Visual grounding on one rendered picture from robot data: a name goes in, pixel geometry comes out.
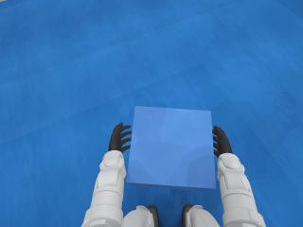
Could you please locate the carton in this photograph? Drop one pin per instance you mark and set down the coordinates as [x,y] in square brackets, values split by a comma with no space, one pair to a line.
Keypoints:
[172,149]

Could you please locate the left robot hand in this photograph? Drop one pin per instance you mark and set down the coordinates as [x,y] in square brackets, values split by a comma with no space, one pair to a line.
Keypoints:
[116,143]

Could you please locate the left robot forearm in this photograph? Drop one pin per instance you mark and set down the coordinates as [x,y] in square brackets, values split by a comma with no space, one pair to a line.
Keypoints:
[106,205]

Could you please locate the robot left foot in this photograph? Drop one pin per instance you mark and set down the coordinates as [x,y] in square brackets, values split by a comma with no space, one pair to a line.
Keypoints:
[154,213]

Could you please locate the right robot forearm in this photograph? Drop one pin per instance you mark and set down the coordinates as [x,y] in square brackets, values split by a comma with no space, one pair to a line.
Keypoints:
[239,205]

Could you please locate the right robot hand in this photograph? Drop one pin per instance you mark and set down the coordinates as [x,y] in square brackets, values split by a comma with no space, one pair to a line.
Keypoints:
[223,145]

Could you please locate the right robot shin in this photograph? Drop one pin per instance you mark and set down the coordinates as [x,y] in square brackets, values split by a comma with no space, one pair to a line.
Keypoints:
[196,207]

